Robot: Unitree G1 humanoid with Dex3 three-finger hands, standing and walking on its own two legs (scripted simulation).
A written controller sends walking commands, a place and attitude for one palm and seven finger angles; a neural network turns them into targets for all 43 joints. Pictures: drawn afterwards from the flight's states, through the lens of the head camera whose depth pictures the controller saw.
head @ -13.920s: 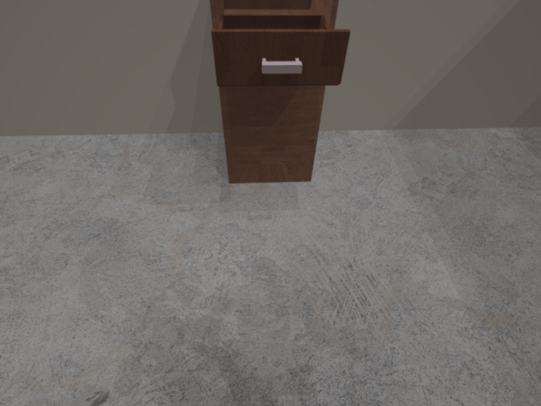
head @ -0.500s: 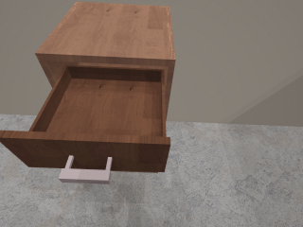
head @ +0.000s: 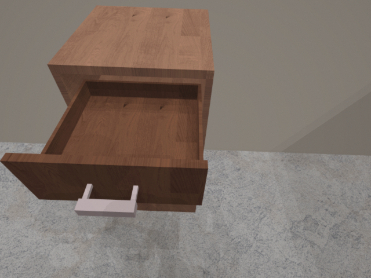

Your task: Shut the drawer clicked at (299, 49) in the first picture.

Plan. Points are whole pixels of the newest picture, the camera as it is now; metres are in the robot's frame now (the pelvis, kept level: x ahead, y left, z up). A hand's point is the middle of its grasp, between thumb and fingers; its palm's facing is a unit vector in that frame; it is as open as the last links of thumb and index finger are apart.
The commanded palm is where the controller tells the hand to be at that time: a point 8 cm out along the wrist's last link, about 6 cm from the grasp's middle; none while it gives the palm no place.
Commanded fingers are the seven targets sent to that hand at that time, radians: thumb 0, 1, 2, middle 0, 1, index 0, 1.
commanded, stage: come to a stop and stand still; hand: left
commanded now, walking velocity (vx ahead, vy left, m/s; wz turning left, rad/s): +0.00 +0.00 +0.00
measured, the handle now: (109, 198) +0.26 +0.18 +0.04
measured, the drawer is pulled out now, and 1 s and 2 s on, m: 0.29 0.29 0.29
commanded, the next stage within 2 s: look again from close up in 0.64 s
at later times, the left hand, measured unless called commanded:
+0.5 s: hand out of the picture -0.03 +0.18 -0.18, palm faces +0.01 -0.99 -0.17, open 7.4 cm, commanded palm none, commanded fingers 0.00 0.90 0.90 -0.20 -0.30 -0.20 -0.30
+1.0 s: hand out of the picture -0.02 +0.18 -0.18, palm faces +0.02 -0.99 -0.15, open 7.4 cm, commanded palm none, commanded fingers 0.00 0.90 0.90 -0.20 -0.30 -0.20 -0.30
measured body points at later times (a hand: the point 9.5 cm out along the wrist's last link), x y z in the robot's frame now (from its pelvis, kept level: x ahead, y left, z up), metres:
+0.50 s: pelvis -0.01 +0.01 +0.01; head +0.00 +0.03 +0.45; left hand -0.03 +0.23 -0.16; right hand +0.00 -0.22 -0.14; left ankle +0.00 +0.08 -0.73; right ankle -0.05 -0.12 -0.73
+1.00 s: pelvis +0.00 +0.02 +0.01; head +0.00 +0.04 +0.46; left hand -0.02 +0.24 -0.16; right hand +0.00 -0.20 -0.14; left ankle +0.00 +0.08 -0.73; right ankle -0.05 -0.12 -0.73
